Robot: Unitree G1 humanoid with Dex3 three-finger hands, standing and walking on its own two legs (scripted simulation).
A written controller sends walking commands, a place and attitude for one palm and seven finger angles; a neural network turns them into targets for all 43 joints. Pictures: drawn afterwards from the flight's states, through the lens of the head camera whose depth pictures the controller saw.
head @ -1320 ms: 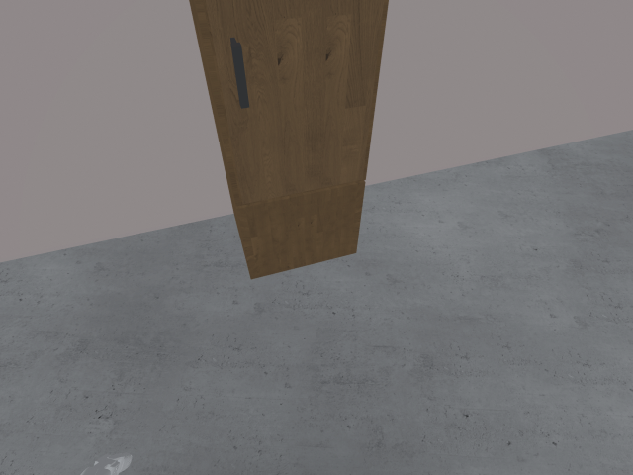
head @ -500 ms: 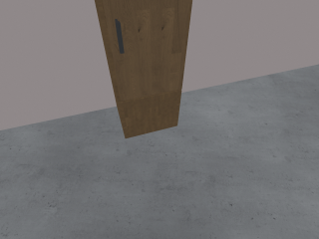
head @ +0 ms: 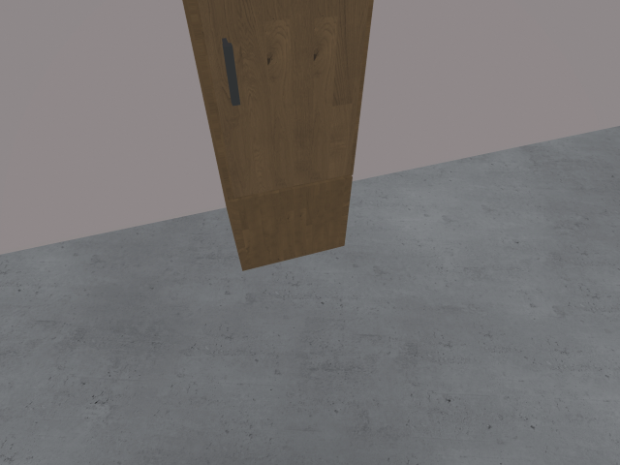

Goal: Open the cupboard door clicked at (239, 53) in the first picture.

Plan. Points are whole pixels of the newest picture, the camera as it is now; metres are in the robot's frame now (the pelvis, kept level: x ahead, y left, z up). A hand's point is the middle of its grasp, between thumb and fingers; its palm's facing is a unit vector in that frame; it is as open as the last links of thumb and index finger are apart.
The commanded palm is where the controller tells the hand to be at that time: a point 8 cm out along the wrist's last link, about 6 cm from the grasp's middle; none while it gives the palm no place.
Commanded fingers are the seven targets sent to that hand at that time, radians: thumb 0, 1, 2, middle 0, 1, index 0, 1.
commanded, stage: look at it before walking up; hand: left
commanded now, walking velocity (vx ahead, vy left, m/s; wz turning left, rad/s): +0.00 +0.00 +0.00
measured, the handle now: (230, 72) +0.95 +0.25 +0.07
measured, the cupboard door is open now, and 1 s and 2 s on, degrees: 0 0 0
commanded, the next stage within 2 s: walk to a spot facing it in 0.12 s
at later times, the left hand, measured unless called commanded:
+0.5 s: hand out of the picture +0.06 +0.22 -0.17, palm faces -0.10 -0.95 -0.29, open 7.3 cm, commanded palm none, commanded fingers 0.00 0.90 0.90 -0.20 -0.30 -0.20 -0.30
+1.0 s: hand out of the picture +0.07 +0.16 -0.16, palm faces -0.27 -0.93 -0.25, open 7.3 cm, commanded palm none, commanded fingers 0.00 0.90 0.90 -0.20 -0.30 -0.20 -0.30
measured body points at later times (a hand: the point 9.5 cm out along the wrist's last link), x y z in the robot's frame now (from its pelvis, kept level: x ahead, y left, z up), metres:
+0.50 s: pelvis -0.01 +0.00 -0.01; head +0.01 -0.01 +0.44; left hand +0.07 +0.27 -0.15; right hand +0.05 -0.28 -0.15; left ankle +0.01 +0.13 -0.75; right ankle +0.02 -0.12 -0.75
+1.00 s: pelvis +0.00 -0.02 +0.00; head +0.01 -0.04 +0.45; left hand +0.09 +0.21 -0.14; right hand -0.01 -0.31 -0.14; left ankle +0.03 +0.14 -0.68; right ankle +0.00 -0.10 -0.75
